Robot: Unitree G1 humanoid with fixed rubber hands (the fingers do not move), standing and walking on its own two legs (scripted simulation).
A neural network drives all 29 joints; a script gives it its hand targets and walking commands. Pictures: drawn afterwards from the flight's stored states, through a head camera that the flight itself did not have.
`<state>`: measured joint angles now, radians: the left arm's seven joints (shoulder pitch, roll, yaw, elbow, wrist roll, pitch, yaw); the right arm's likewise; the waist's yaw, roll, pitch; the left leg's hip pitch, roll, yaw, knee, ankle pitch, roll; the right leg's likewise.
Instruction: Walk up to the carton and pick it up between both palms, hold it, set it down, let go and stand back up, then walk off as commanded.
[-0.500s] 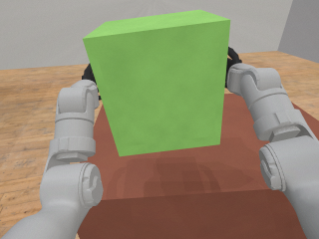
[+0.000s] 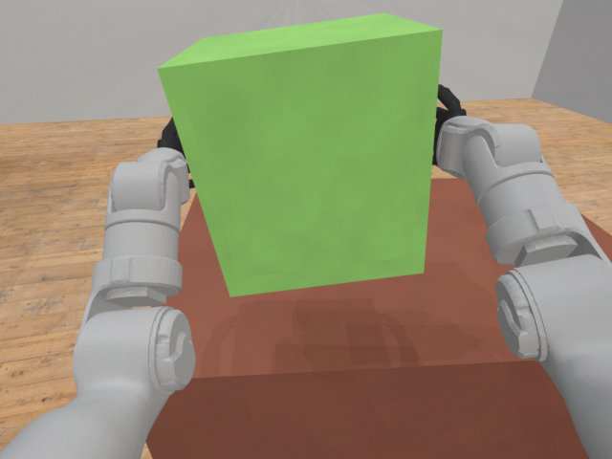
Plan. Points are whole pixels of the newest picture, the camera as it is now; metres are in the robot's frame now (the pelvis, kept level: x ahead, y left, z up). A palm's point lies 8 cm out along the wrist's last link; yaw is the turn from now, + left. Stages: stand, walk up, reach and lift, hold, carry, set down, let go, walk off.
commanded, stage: hold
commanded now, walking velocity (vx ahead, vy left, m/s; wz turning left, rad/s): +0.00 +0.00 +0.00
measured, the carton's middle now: (309, 151) +0.40 +0.01 +0.30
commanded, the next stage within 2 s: none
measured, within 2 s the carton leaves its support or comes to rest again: neither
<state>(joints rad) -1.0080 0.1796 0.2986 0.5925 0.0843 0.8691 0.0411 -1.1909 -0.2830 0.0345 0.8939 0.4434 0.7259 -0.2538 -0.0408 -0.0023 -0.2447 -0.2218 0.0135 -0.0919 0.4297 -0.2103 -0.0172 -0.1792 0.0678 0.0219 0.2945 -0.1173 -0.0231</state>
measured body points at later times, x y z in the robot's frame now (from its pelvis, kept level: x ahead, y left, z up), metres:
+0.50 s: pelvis +0.00 +0.00 +0.00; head -0.09 +0.02 +0.44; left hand +0.39 +0.19 +0.30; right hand +0.39 -0.15 +0.33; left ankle +0.01 +0.13 -0.75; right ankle +0.02 -0.11 -0.75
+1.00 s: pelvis +0.00 +0.00 +0.00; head -0.10 +0.01 +0.44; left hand +0.38 +0.19 +0.30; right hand +0.39 -0.15 +0.33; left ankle +0.01 +0.13 -0.75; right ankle +0.02 -0.11 -0.75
